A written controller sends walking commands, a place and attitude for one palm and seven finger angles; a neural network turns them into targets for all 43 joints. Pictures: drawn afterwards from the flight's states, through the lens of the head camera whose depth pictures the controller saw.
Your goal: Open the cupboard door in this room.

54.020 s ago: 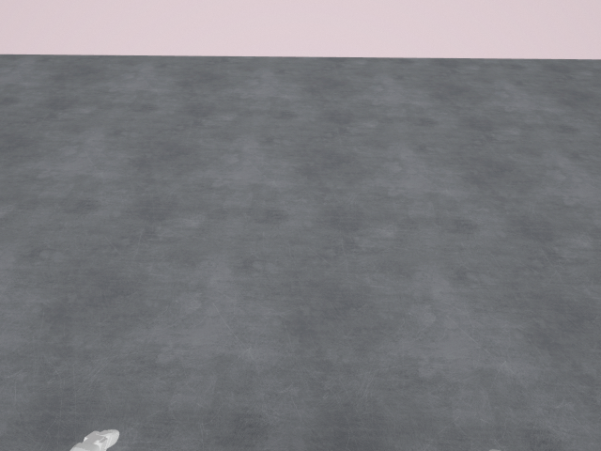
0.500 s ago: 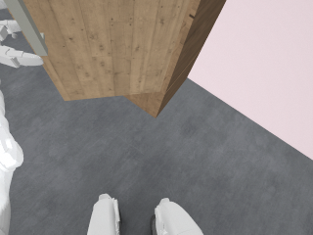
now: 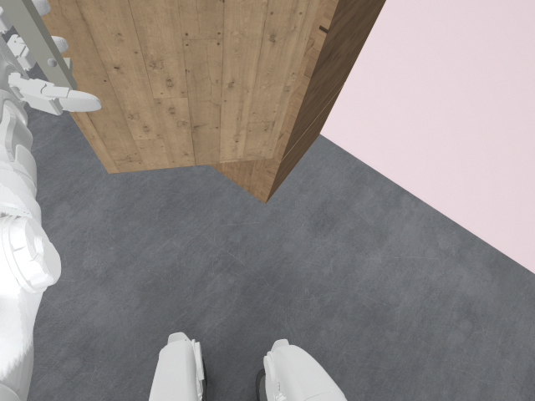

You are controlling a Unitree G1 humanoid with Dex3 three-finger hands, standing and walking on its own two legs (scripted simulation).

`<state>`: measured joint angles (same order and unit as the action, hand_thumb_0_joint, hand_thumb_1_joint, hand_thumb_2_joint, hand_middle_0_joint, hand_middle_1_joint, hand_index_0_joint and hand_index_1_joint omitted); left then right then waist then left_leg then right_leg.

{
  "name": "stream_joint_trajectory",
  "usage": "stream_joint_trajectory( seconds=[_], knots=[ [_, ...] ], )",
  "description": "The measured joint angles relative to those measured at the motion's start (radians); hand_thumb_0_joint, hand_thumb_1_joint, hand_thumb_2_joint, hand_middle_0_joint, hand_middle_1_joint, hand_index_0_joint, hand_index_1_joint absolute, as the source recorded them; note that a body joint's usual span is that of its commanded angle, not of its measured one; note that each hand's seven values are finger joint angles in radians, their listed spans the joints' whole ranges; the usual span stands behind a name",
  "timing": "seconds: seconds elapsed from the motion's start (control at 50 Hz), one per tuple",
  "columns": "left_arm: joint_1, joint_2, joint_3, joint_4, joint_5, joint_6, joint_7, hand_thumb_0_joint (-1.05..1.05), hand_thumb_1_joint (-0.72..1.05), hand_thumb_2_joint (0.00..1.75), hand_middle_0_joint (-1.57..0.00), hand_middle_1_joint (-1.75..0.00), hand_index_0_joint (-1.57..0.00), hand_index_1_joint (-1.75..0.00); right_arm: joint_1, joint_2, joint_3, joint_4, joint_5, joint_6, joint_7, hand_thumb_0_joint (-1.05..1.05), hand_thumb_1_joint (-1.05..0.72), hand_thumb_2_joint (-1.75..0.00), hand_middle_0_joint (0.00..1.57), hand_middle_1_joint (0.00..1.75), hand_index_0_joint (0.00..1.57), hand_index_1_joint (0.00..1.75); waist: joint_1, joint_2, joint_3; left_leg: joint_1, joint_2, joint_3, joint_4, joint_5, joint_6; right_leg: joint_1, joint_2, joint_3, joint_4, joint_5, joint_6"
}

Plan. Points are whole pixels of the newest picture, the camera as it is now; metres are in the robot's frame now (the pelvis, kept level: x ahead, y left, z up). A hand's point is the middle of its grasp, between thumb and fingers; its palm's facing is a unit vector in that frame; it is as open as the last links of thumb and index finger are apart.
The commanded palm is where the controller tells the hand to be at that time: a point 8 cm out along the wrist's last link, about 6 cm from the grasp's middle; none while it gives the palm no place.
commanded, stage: slide the fingers in behind the handle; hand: left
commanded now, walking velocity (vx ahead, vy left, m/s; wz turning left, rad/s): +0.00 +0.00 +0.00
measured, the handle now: (44, 35) +0.60 +0.24 +0.09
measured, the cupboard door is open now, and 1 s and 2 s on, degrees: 46 45 63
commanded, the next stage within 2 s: close the thumb around the handle in 0.52 s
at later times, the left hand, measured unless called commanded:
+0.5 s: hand (58, 61) +0.56 +0.22 +0.09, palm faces +0.10 -1.00 +0.00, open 13.6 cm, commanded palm +0.54 +0.24 +0.09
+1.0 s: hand (60, 61) +0.56 +0.21 +0.09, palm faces +0.11 -0.99 +0.00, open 9.9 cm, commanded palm +0.54 +0.24 +0.09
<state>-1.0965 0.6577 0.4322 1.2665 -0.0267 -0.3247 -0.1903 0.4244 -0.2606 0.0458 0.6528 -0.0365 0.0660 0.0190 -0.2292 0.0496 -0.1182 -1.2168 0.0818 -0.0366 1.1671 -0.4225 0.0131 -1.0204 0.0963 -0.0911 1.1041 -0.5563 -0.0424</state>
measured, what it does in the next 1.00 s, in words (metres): stands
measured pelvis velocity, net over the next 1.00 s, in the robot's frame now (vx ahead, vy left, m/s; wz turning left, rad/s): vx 0.00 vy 0.01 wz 0.00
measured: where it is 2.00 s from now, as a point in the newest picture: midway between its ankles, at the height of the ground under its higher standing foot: outside the picture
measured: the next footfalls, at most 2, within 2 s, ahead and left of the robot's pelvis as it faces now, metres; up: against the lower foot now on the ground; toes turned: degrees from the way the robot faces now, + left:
none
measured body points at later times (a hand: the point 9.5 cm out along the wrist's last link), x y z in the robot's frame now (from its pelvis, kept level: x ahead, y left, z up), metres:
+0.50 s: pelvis +0.00 +0.00 +0.00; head +0.16 +0.03 +0.42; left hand +0.55 +0.27 +0.09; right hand -0.04 -0.26 -0.10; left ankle +0.05 +0.11 -0.64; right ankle -0.03 -0.10 -0.64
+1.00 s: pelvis +0.00 +0.01 +0.00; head +0.15 +0.04 +0.42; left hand +0.55 +0.27 +0.09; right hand -0.04 -0.25 -0.10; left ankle +0.05 +0.11 -0.64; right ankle -0.03 -0.10 -0.64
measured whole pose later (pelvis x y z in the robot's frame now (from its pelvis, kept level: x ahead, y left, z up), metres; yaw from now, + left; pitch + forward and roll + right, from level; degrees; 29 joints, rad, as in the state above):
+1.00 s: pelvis +0.00 +0.01 +0.00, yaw +0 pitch +26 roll -6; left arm -1.09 0.63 0.43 1.29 -0.02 -0.34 -0.15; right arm 0.43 -0.26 0.04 0.65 -0.04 0.07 0.02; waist -0.24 0.05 -0.12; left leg -1.20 0.08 -0.03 1.15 -0.42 0.02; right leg -1.01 0.09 -0.08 1.09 -0.55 -0.03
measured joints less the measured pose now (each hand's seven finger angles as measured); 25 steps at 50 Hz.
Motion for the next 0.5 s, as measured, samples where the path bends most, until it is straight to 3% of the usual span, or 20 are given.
stream_joint_trajectory(
  seconds=[0.18,0.34,0.5],
  knots=[
    [0.003,-0.029,-0.002,0.013,-0.006,0.006,0.011,-0.01,-0.5,0.3,-0.3,-1.2,-0.3,-1.2,0.004,0.002,0.0,-0.001,0.0,0.001,0.005,0.0,-0.91,-0.9,0.2,0.3,0.2,0.3,-0.004,0.004,-0.005,0.017,0.0,0.003,-0.01,0.002,-0.001,0.014,0.0,0.004,-0.008,0.002,-0.001],
    [-0.008,0.01,0.028,0.045,0.018,-0.011,0.008,-0.01,-0.5,0.3,-0.31,-1.2,-0.34,-1.22,0.001,-0.002,0.008,-0.016,0.002,-0.003,0.003,0.0,-0.91,-0.9,0.2,0.3,0.2,0.3,-0.018,0.005,-0.003,0.004,0.008,0.007,0.005,-0.003,0.0,-0.002,0.006,0.009,0.008,0.0,-0.001],
    [-0.022,0.022,0.021,0.035,0.009,-0.002,-0.011,-0.01,-0.5,0.3,-0.33,-1.21,-0.36,-1.23,0.004,-0.001,0.008,-0.014,0.004,-0.001,-0.001,0.0,-0.91,-0.9,0.2,0.3,0.2,0.3,-0.017,0.005,0.002,-0.016,0.005,0.006,0.014,-0.002,0.003,-0.021,0.004,0.008,0.016,0.0,0.003]
  ],
)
